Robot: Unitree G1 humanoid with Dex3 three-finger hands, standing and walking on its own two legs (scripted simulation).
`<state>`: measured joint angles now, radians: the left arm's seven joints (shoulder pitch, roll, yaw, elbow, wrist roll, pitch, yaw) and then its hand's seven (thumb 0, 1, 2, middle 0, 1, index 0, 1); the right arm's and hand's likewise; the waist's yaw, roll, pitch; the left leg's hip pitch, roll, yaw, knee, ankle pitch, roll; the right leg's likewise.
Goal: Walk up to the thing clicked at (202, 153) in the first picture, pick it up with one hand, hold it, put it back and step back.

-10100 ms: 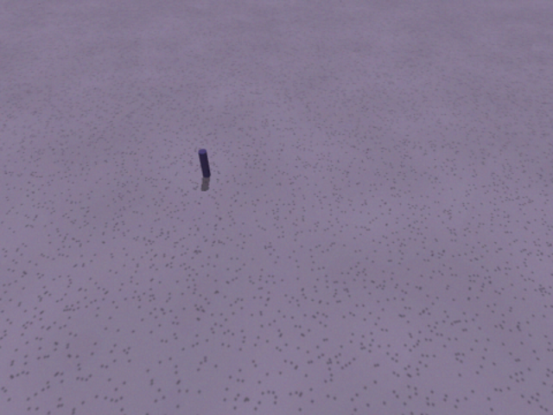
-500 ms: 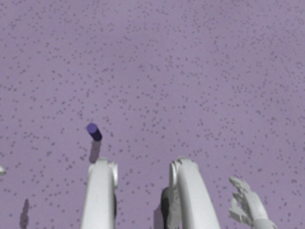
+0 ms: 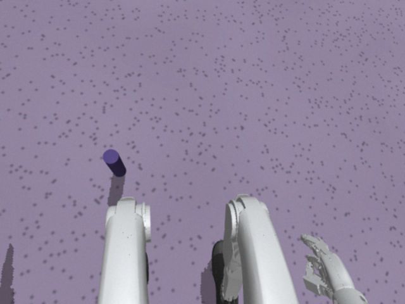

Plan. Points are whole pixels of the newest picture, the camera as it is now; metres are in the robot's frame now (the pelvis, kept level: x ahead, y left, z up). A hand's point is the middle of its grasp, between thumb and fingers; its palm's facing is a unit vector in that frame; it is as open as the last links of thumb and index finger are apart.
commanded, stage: go down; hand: left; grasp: from the side
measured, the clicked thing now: (115, 164) +0.45 +0.21 -0.35
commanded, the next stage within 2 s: approach in 0.84 s
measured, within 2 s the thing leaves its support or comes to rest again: neither
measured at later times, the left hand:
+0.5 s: hand out of the picture +0.37 +0.40 -0.03, palm faces +0.15 -0.98 -0.13, open 17.3 cm
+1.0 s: hand out of the picture +0.38 +0.41 -0.04, palm faces +0.15 -0.98 -0.11, open 17.3 cm
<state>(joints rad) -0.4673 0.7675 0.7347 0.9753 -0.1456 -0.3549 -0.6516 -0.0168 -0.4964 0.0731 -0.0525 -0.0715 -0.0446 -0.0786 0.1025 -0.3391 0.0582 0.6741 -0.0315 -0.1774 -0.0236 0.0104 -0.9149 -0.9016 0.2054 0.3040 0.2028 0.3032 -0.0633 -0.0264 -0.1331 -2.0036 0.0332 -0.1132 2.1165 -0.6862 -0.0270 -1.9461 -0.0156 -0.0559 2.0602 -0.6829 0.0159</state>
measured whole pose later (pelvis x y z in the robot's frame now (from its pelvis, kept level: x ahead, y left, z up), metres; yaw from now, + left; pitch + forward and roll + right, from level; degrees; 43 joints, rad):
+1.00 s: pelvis -0.01 +0.00 -0.05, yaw -1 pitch +31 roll -6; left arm -0.57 0.86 0.80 1.03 -0.17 -0.36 -0.72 -0.02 -0.49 0.08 -0.05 -0.07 -0.04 -0.08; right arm 0.10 -0.36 0.09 0.66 -0.04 -0.17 -0.01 0.01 -0.91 -0.90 0.21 0.30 0.20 0.30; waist -0.09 -0.03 -0.10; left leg -2.13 0.02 -0.13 2.26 -0.69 -0.02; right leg -2.07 -0.02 -0.06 2.20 -0.69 0.02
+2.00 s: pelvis -0.02 +0.02 -0.15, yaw -10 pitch +12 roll -16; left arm -0.58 0.79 0.55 1.40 -0.14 -1.04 -0.33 -0.02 -0.52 0.01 -0.07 -0.06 -0.07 -0.06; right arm -0.16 -0.39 0.43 0.60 -0.32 -0.06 0.12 0.00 -0.93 -0.90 0.21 0.30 0.20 0.30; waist -0.22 -0.24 0.25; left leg -2.21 0.01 -0.34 2.66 -0.70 -0.02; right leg -2.07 0.06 -0.20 2.43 -0.62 0.06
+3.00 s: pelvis -0.02 +0.03 -0.14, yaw -12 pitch +11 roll -18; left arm -0.63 0.82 0.47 1.45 -0.05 -1.13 -0.01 0.00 0.42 0.74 -0.77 -0.76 -0.75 -0.77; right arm -0.19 -0.37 0.52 0.57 -0.38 0.01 0.15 0.00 -0.87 -0.89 0.21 0.30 0.20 0.30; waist -0.26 -0.28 0.32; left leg -2.20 0.02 -0.40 2.68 -0.72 -0.02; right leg -2.05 0.08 -0.24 2.41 -0.61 0.08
